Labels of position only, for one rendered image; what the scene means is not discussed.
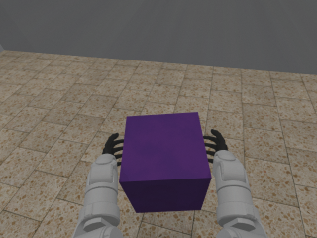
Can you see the right robot forearm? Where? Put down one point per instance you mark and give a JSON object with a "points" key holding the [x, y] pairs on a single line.
{"points": [[235, 205]]}

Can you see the left robot hand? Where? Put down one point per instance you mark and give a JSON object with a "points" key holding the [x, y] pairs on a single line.
{"points": [[109, 147]]}

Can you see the right robot hand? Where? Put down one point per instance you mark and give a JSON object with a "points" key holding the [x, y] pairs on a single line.
{"points": [[220, 143]]}

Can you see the right robot upper arm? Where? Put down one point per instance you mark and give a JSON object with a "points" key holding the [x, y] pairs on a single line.
{"points": [[232, 232]]}

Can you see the left robot forearm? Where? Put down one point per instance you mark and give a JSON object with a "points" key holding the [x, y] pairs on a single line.
{"points": [[100, 207]]}

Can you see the left robot upper arm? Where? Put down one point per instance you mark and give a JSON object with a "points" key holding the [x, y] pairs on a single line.
{"points": [[107, 231]]}

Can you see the carton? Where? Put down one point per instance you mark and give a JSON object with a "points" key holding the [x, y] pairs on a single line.
{"points": [[164, 165]]}

